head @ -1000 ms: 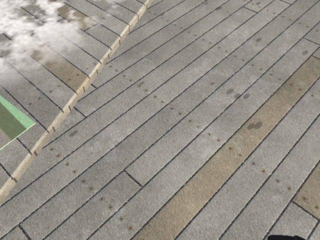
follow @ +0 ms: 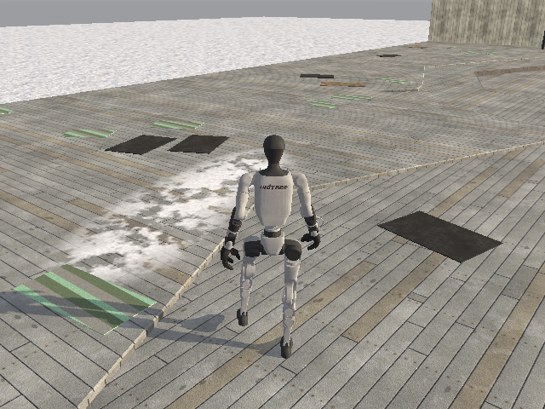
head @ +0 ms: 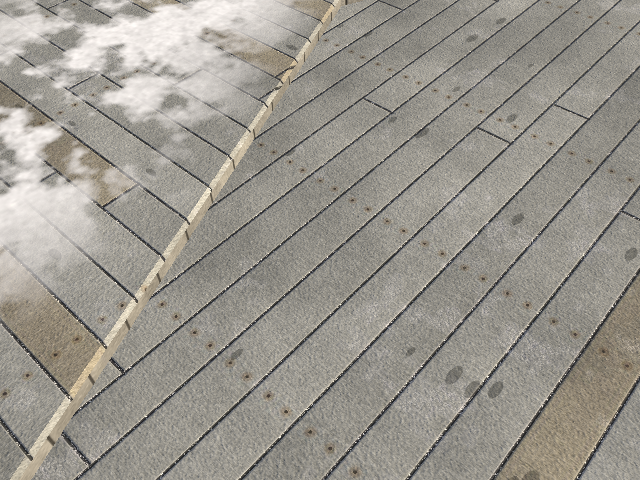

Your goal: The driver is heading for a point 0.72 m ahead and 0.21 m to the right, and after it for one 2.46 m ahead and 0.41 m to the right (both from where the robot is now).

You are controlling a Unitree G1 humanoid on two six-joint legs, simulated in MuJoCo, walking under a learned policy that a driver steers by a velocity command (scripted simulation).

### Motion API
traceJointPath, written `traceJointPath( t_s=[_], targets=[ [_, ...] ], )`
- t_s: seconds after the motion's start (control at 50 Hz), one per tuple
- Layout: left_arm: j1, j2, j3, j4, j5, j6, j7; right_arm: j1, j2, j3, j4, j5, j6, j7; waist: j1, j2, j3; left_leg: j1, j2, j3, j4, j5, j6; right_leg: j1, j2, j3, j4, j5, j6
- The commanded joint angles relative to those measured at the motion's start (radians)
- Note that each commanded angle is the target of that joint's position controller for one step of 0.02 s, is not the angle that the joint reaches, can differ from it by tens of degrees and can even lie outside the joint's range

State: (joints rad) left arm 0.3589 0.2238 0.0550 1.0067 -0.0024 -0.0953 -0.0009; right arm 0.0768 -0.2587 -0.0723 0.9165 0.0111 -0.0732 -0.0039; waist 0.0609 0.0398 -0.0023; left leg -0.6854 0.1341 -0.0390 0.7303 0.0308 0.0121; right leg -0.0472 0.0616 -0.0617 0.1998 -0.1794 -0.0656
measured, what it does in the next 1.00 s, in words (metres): walks ahead, turning right: left foot, then right foot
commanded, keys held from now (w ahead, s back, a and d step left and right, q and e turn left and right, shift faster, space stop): w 0.18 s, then w+e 0.82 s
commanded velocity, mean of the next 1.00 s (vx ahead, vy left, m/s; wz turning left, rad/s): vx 0.50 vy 0.00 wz -0.35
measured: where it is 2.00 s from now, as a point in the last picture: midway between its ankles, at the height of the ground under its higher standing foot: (397, 385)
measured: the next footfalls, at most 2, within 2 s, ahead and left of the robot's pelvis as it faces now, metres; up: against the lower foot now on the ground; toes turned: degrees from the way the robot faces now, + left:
left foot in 0.20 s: +0.30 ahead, +0.16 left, +0.00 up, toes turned +3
right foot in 0.78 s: +0.57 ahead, -0.11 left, +0.00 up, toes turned -19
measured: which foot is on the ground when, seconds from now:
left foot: up 0.00-0.18, down 0.20-0.78, up 0.80-1.00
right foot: down 0.00-0.20, up 0.22-0.76, down 0.78-1.00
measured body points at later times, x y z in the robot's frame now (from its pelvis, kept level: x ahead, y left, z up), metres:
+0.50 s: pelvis +0.28 +0.07 +0.00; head +0.29 +0.07 +0.45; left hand +0.42 +0.33 -0.13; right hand +0.28 -0.19 -0.14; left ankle +0.26 +0.15 -0.75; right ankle +0.37 -0.12 -0.67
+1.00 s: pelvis +0.54 -0.04 +0.00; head +0.57 -0.06 +0.44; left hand +0.71 +0.19 -0.12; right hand +0.60 -0.36 -0.11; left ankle +0.64 +0.14 -0.67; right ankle +0.53 -0.10 -0.75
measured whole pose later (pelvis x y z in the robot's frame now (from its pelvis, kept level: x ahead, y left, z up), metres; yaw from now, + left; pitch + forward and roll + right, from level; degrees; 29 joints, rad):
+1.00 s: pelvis +0.54 -0.04 +0.00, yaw -24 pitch +2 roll +1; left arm 0.29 0.25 0.09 0.82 -0.02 -0.06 -0.02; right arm 0.07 -0.29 -0.07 0.80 0.00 -0.11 -0.01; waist 0.03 0.02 0.05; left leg -0.58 0.11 -0.08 1.04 -0.30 -0.03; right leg -0.24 0.11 0.04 0.36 -0.15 -0.11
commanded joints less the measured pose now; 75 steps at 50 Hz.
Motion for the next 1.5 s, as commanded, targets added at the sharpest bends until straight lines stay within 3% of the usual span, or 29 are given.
traceJointPath(
  t_s=[0.02, 0.14, 0.2, 0.22, 0.24, 0.26, 0.28, 0.3, 0.36, 0.54, 0.66, 0.72, 0.76, 0.78, 0.8, 0.82, 0.84, 0.9, 0.96, 1.08, 1.16, 1.22, 1.24, 1.26, 1.28, 1.32, 1.36, 1.42, 1.5],
  targets=[
    [0.024, 0.162, 0.030, -0.032, -0.008, -0.007, 0.010, -0.110, -0.033, 0.002, -0.071, 0.005, -0.013, 0.011, 0.003, -0.098, 0.073, 0.005, -0.027, 0.033, -0.115, 0.078, -0.002, -0.023, -0.262, 0.126, -0.096, 0.165, -0.130],
    [0.058, 0.185, 0.046, -0.001, -0.016, 0.021, 0.018, -0.169, -0.062, 0.004, -0.116, 0.015, -0.031, 0.044, -0.011, -0.118, 0.083, 0.038, -0.060, 0.044, -0.223, -0.074, 0.049, 0.142, -0.337, 0.131, 0.020, 0.319, -0.109],
    [0.008, 0.166, 0.036, -0.020, -0.014, 0.032, 0.017, 0.154, -0.161, -0.048, -0.024, 0.006, -0.035, 0.035, -0.173, -0.111, -0.117, 0.542, -0.114, 0.080, -0.237, -0.075, 0.118, 0.021, -0.248, 0.065, 0.394, 0.629, -0.050],
    [0.025, 0.125, 0.017, -0.047, 0.008, 0.030, 0.015, 0.336, -0.245, -0.069, 0.006, -0.009, -0.033, 0.022, -0.216, 0.040, -0.276, 0.857, 0.111, -0.183, -0.221, -0.075, 0.183, -0.217, -0.168, 0.022, 0.739, 0.262, -0.011],
    [0.143, -0.002, -0.015, -0.041, -0.011, 0.008, 0.007, 0.354, -0.266, -0.066, 0.020, -0.013, -0.031, 0.031, -0.144, 0.281, -0.385, 1.108, 0.297, -0.635, -0.371, -0.259, 0.320, -0.569, 0.001, 0.100, 1.026, -0.403, 0.030],
    [0.058, 0.123, 0.014, -0.037, -0.040, -0.010, 0.005, 0.322, -0.171, -0.041, 0.011, -0.004, -0.034, 0.030, -0.178, 0.149, -0.301, 1.033, 0.261, -0.603, -0.418, -0.353, 0.270, -0.668, -0.054, 0.213, 1.129, -0.401, 0.014],
    [-0.027, 0.162, 0.027, -0.065, -0.055, -0.018, 0.006, 0.239, -0.128, -0.028, -0.005, -0.002, -0.038, 0.025, -0.163, 0.107, -0.170, 0.897, 0.234, -0.439, -0.436, -0.312, 0.221, -0.712, -0.101, 0.192, 1.127, -0.303, -0.001],
    [-0.061, 0.154, 0.029, -0.069, -0.051, -0.015, 0.014, 0.161, -0.101, -0.018, -0.018, -0.008, -0.042, 0.026, -0.126, 0.026, -0.107, 0.752, 0.199, -0.326, -0.470, -0.238, 0.194, -0.661, -0.154, 0.172, 1.082, -0.208, 0.001],
    [-0.027, 0.096, 0.039, -0.057, -0.038, 0.024, 0.017, 0.100, -0.050, -0.006, -0.005, -0.028, -0.050, 0.027, -0.058, 0.058, -0.029, 0.544, 0.129, -0.125, -0.564, -0.151, 0.162, -0.535, -0.212, 0.175, 0.980, -0.093, 0.006],
    [-0.225, 0.067, 0.037, -0.145, -0.019, 0.042, -0.009, 0.164, -0.114, -0.021, 0.018, -0.028, -0.044, -0.017, -0.081, 0.004, 0.063, 0.581, 0.100, 0.157, -0.626, 0.039, 0.138, -0.660, -0.190, 0.127, 0.625, 0.254, 0.034],
    [-0.396, 0.046, 0.017, -0.247, -0.020, 0.043, -0.049, 0.268, -0.145, -0.034, 0.040, -0.008, -0.006, -0.026, -0.133, -0.009, 0.114, 0.792, 0.161, 0.235, -0.543, 0.196, 0.130, -0.722, -0.161, 0.023, 0.463, 0.164, 0.001],
    [-0.347, 0.091, 0.037, -0.274, -0.024, 0.048, -0.064, 0.229, -0.188, -0.046, 0.018, 0.003, 0.014, -0.033, -0.069, 0.049, 0.045, 0.826, 0.169, 0.277, -0.374, 0.641, 0.102, -0.554, -0.077, -0.062, 0.451, 0.019, -0.048],
    [-0.117, 0.176, 0.082, -0.232, -0.031, 0.050, -0.057, 0.186, -0.210, -0.049, -0.001, 0.010, 0.027, -0.037, 0.066, 0.061, -0.082, 0.753, 0.134, 0.300, -0.052, 0.755, 0.063, -0.233, 0.002, -0.082, 0.378, 0.027, -0.108],
    [0.039, 0.259, 0.119, -0.195, -0.028, 0.057, -0.035, 0.184, -0.198, -0.043, -0.018, 0.002, 0.020, -0.037, 0.132, -0.022, -0.169, 0.528, 0.092, 0.300, 0.238, 0.473, 0.013, 0.067, -0.066, 0.077, 0.326, 0.041, -0.159],
    [0.008, 0.365, 0.136, -0.216, -0.032, 0.058, -0.023, 0.256, -0.035, 0.003, -0.078, -0.029, -0.015, -0.020, 0.011, -0.316, -0.248, 0.046, -0.146, 0.232, 0.660, -0.498, -0.062, 0.420, -0.345, 0.661, 0.237, -0.004, -0.364],
    [0.049, 0.299, 0.105, -0.233, -0.009, 0.048, -0.027, 0.193, -0.096, 0.000, -0.101, 0.013, -0.070, 0.001, 0.053, -0.185, -0.380, -0.087, -0.170, -0.036, 0.766, -0.603, -0.031, 0.500, -0.416, 0.906, 0.093, -0.068, -0.402],
    [0.033, 0.232, 0.088, -0.224, 0.000, 0.037, -0.028, 0.084, -0.133, -0.010, -0.130, 0.047, -0.092, 0.010, 0.071, -0.118, -0.259, -0.147, -0.117, -0.053, 0.731, -0.530, 0.000, 0.432, -0.371, 0.725, 0.097, 0.033, -0.332],
    [-0.134, 0.140, 0.059, -0.259, -0.011, 0.017, -0.026, 0.088, -0.135, -0.024, -0.116, -0.004, -0.075, -0.007, -0.054, -0.041, -0.082, 0.022, -0.017, -0.044, 0.471, -0.387, -0.005, 0.045, -0.243, 0.423, 0.083, 0.271, -0.244],
    [-0.123, 0.177, 0.066, -0.270, -0.014, 0.013, -0.010, 0.093, -0.108, -0.024, -0.131, -0.018, -0.040, -0.007, -0.086, -0.052, -0.059, 0.084, -0.014, -0.028, 0.333, -0.340, -0.047, -0.087, -0.223, 0.383, 0.037, 0.326, -0.243],
    [-0.069, 0.215, 0.076, -0.275, -0.015, 0.043, 0.022, -0.098, -0.071, -0.005, -0.197, -0.021, -0.031, -0.006, -0.028, -0.131, -0.020, 0.178, -0.120, 0.017, -0.081, -0.025, -0.078, -0.217, -0.125, 0.263, 0.104, 0.449, -0.147],
    [-0.043, 0.198, 0.072, -0.275, -0.020, 0.070, 0.032, -0.127, -0.107, -0.014, -0.226, -0.010, -0.029, 0.008, -0.018, -0.162, -0.050, 0.237, -0.166, -0.020, -0.210, 0.002, -0.061, -0.157, -0.147, 0.367, 0.207, 0.345, -0.103],
    [-0.115, 0.180, 0.066, -0.315, -0.018, 0.078, 0.045, -0.027, -0.147, -0.030, -0.205, -0.021, -0.047, 0.012, -0.086, -0.178, -0.076, 0.349, -0.152, -0.028, -0.319, 0.025, -0.016, -0.121, -0.130, 0.440, 0.359, 0.300, -0.062],
    [-0.120, 0.140, 0.053, -0.336, -0.010, 0.074, 0.045, 0.040, -0.181, -0.037, -0.199, -0.040, -0.052, 0.008, -0.110, -0.131, -0.148, 0.509, -0.064, -0.076, -0.329, 0.197, 0.027, -0.169, -0.069, 0.403, 0.509, 0.229, -0.022],
    [-0.037, 0.078, 0.034, -0.350, 0.014, 0.073, 0.043, 0.108, -0.227, -0.041, -0.203, -0.059, -0.047, 0.000, -0.086, 0.070, -0.266, 0.775, 0.161, -0.266, -0.248, 0.630, 0.111, -0.350, 0.035, 0.291, 0.789, -0.276, 0.032],
    [0.160, 0.110, 0.032, -0.347, -0.013, 0.071, 0.037, 0.150, -0.242, -0.045, -0.181, -0.052, -0.026, 0.007, -0.012, 0.308, -0.401, 0.931, 0.363, -0.615, -0.285, 0.557, 0.307, -0.520, 0.077, 0.253, 1.011, -0.597, 0.070],
    [0.048, 0.227, 0.057, -0.307, -0.019, 0.100, 0.041, 0.051, -0.109, -0.009, -0.224, -0.028, -0.004, 0.012, -0.059, 0.093, -0.237, 0.747, 0.224, -0.469, -0.342, 0.130, 0.253, -0.589, -0.013, 0.241, 1.136, -0.440, 0.123],
    [-0.030, 0.184, 0.049, -0.312, 0.002, 0.133, 0.050, -0.024, -0.052, 0.024, -0.214, -0.035, 0.015, 0.021, -0.036, 0.037, -0.123, 0.504, 0.116, -0.328, -0.401, -0.061, 0.204, -0.496, -0.071, 0.215, 0.996, -0.365, 0.134],
    [-0.052, 0.101, 0.020, -0.315, 0.013, 0.124, 0.045, -0.039, -0.117, 0.004, -0.195, -0.031, 0.033, 0.023, -0.027, 0.129, -0.072, 0.363, 0.001, -0.192, -0.434, 0.006, 0.177, -0.303, -0.062, 0.101, 0.644, -0.338, 0.133],
    [-0.073, 0.139, 0.028, -0.305, 0.001, 0.113, 0.047, 0.005, -0.184, -0.019, -0.200, -0.006, 0.050, 0.010, -0.038, 0.120, -0.125, 0.431, 0.043, -0.286, -0.419, -0.095, 0.199, -0.213, -0.034, 0.101, 0.416, -0.138, 0.106]
  ],
)
Keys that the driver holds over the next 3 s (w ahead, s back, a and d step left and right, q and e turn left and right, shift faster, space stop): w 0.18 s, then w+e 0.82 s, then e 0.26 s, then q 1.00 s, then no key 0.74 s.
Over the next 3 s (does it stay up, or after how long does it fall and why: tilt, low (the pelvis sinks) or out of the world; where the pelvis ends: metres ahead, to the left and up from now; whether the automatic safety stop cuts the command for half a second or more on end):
stays up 0.75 -0.04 -0.01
